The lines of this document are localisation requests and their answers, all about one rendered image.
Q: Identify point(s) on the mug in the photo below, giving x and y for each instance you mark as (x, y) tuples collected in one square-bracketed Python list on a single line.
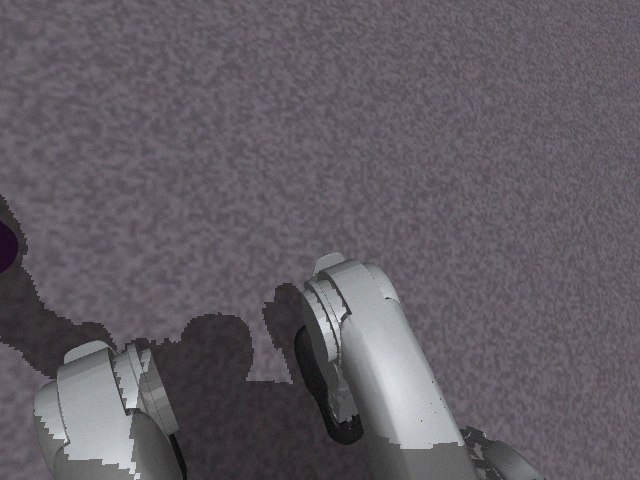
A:
[(8, 247)]

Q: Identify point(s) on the left robot foot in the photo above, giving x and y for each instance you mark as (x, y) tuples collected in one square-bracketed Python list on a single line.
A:
[(179, 456)]

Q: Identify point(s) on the right robot hand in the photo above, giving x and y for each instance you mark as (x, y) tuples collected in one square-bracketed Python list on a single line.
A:
[(501, 461)]

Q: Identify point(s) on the right robot foot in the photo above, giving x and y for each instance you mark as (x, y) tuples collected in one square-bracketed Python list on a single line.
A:
[(344, 433)]

